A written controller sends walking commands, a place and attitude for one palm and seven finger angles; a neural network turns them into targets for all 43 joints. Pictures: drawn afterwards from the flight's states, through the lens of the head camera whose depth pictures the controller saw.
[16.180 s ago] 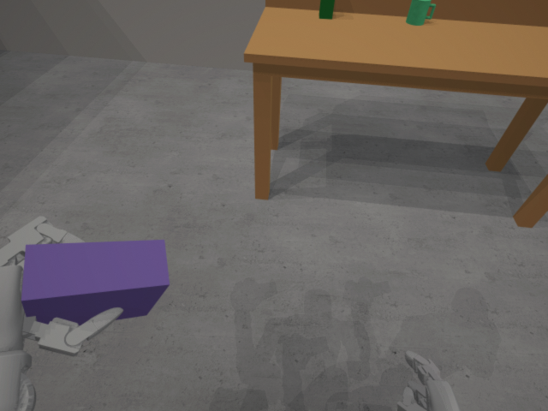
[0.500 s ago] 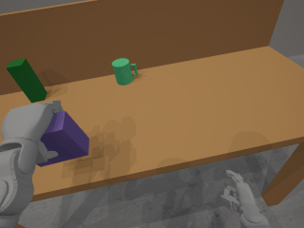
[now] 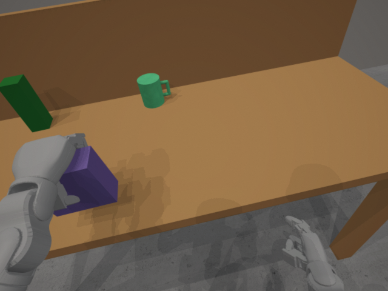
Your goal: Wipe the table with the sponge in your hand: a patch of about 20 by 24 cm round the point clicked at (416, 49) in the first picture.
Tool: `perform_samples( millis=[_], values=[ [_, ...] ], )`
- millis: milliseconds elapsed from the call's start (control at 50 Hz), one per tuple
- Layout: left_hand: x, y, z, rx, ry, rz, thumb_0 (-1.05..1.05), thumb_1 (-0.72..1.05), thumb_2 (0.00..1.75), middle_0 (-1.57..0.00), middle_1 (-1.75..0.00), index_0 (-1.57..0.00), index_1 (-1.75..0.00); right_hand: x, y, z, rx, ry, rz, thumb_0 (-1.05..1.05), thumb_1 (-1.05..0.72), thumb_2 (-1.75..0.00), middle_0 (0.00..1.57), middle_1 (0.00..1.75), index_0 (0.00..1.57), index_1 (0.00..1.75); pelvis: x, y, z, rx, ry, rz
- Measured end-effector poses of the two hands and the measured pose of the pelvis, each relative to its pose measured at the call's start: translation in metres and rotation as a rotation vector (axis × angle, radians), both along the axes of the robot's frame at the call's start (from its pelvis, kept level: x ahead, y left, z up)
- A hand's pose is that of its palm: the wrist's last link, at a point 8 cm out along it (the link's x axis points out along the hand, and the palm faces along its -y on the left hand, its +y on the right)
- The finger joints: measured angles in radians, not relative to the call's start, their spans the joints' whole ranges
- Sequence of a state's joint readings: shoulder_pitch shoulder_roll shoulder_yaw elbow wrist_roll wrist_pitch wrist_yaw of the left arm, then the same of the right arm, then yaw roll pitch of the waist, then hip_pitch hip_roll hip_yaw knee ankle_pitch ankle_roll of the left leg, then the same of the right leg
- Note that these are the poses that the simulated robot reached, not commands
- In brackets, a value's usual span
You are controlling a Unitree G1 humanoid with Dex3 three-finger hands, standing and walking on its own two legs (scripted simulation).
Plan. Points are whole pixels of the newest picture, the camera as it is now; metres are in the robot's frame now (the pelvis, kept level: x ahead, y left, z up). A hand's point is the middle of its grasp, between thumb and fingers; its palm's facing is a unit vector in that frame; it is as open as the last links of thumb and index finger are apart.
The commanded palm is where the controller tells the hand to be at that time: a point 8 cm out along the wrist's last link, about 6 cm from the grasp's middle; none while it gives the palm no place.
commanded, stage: move the sponge above the wiping area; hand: left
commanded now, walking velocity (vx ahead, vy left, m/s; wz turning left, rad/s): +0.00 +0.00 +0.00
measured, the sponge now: (78, 188) +0.25 +0.29 +0.11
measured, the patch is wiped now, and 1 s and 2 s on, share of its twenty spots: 0.00 0.00 0.00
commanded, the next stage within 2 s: none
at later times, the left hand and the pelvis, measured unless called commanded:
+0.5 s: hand (70, 178) +0.25 +0.29 +0.15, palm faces +0.08 -0.06 -1.00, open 9.6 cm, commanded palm +0.21 +0.28 +0.22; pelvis +0.00 +0.01 +0.00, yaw +0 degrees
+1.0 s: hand (75, 176) +0.26 +0.29 +0.13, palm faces +0.05 -0.05 -1.00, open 9.6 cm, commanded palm +0.23 +0.28 +0.20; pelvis +0.01 +0.00 +0.00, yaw +0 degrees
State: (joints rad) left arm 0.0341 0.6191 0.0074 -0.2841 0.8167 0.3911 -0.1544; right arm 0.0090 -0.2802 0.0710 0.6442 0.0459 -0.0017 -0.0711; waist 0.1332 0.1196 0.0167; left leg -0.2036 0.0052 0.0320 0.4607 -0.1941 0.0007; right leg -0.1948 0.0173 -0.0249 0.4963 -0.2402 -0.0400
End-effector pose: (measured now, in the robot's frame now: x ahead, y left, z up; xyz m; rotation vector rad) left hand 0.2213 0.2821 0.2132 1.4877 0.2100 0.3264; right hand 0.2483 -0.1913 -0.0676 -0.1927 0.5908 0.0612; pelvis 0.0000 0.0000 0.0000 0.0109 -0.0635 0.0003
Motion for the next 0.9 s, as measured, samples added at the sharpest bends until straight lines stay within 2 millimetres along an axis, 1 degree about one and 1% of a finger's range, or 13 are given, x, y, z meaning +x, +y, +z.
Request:
perform_samples(
  millis=[120,240,340,460,580,720,900],
  values=[
    [0.005,-0.003,-0.001,0.005,-0.012,-0.042,0.00,-0.44,1.02,-0.79,-1.36,-0.78,-1.35,0.000,0.001,0.001,-0.003,0.004,-0.008,0.02,-0.91,-0.90,0.20,0.30,0.23,0.32,0.004,0.004,0.001,-0.001,0.002,-0.004],
    [0.001,0.005,0.002,-0.002,-0.044,-0.009,0.00,-0.44,1.03,-0.78,-1.36,-0.78,-1.36,0.000,0.002,0.002,0.001,0.013,-0.013,0.02,-0.91,-0.90,0.20,0.30,0.22,0.32,0.006,0.007,0.002,-0.002,0.005,-0.010],
    [-0.003,0.008,-0.005,-0.018,-0.021,0.015,0.00,-0.44,1.03,-0.78,-1.36,-0.78,-1.36,0.000,0.002,0.002,-0.004,0.016,-0.015,0.02,-0.91,-0.90,0.20,0.30,0.22,0.33,0.006,0.010,0.002,-0.003,0.004,-0.005],
    [-0.001,0.003,-0.015,-0.011,0.011,-0.017,0.00,-0.44,1.03,-0.78,-1.36,-0.78,-1.36,-0.001,0.005,0.002,-0.013,0.015,-0.018,0.02,-0.91,-0.90,0.20,0.30,0.21,0.32,0.003,0.011,0.002,-0.004,-0.003,-0.001],
    [0.006,-0.003,-0.012,-0.002,-0.020,-0.042,0.00,-0.44,1.03,-0.79,-1.36,-0.78,-1.35,-0.002,0.007,0.002,-0.002,0.016,-0.022,0.02,-0.91,-0.90,0.20,0.30,0.19,0.30,0.001,0.010,0.003,-0.003,-0.006,-0.004],
    [0.012,0.007,-0.013,-0.003,-0.003,0.027,0.00,-0.44,1.03,-0.78,-1.36,-0.78,-1.36,-0.002,0.007,0.002,0.013,0.022,-0.014,0.02,-0.91,-0.89,0.20,0.30,0.19,0.30,0.001,0.008,0.003,-0.002,0.001,-0.004],
    [0.012,0.005,-0.027,-0.001,0.060,-0.003,0.00,-0.44,1.03,-0.78,-1.36,-0.78,-1.36,-0.001,0.003,-0.001,-0.005,0.027,-0.008,0.02,-0.91,-0.90,0.20,0.30,0.20,0.31,0.004,0.005,0.003,-0.005,0.003,0.003]
  ],
)
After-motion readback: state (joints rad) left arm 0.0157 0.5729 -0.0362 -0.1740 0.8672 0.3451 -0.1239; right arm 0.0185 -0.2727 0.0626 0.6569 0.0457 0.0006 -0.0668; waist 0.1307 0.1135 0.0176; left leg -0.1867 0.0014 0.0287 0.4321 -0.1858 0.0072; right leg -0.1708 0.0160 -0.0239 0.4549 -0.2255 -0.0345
